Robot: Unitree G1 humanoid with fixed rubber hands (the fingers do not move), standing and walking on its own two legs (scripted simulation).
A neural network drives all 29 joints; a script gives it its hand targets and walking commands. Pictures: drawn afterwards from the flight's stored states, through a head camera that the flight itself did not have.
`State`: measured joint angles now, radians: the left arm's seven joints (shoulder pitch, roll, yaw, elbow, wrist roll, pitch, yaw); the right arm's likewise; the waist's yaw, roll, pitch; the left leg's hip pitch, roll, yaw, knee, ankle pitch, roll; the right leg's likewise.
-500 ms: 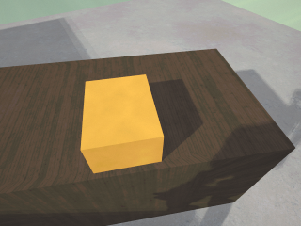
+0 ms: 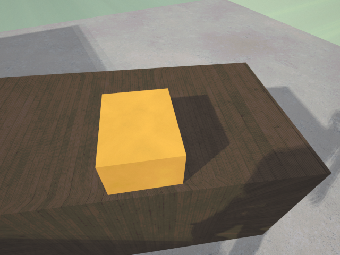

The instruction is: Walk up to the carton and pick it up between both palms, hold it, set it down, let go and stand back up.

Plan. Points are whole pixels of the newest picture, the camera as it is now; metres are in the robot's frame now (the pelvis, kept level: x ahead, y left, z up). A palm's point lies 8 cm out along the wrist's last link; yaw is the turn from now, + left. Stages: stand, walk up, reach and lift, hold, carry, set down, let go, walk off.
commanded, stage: walk up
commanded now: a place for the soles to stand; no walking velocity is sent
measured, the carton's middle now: (140, 136) +0.49 +0.11 -0.04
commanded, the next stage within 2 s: reach and lift in 0.56 s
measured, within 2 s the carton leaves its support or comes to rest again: neither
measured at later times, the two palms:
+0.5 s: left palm out of the picture +0.02 +0.24 -0.15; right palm out of the picture +0.00 -0.22 -0.14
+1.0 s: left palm out of the picture +0.10 +0.26 -0.11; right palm out of the picture +0.15 -0.20 -0.10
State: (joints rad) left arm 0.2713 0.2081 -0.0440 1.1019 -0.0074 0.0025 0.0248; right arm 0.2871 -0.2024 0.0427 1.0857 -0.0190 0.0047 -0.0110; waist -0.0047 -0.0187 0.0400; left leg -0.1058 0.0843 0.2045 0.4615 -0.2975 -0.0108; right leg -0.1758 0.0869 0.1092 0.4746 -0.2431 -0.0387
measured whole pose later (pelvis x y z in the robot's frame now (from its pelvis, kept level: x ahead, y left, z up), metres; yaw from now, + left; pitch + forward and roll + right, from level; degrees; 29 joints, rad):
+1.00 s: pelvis -0.03 +0.01 -0.03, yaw +6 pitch -2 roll -2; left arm 0.17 0.24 0.04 0.24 0.13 0.75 -0.11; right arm 0.06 -0.20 0.05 0.63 0.17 0.28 -0.01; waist -0.03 -0.05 0.06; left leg -0.34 0.07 0.07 0.77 -0.40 0.00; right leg -0.34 0.04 -0.05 0.70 -0.34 -0.03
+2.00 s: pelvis -0.06 -0.01 -0.01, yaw +9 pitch -7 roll +1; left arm 0.11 0.25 -0.02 0.42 -0.14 0.20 0.05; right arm 0.19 -0.06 -0.01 0.45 0.08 0.06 -0.02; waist 0.00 -0.06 0.06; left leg -0.18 0.01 0.05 0.52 -0.22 0.00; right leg -0.20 0.01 -0.03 0.55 -0.24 -0.04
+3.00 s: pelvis -0.01 +0.00 +0.00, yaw +7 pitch -2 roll +0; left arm 0.04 0.25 -0.04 0.55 -0.24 -0.24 0.09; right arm 0.05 -0.24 0.09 0.60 0.31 -0.31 0.05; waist 0.04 -0.06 0.00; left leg -0.16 0.02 0.05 0.44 -0.25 -0.01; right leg -0.18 0.04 0.01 0.46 -0.24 -0.04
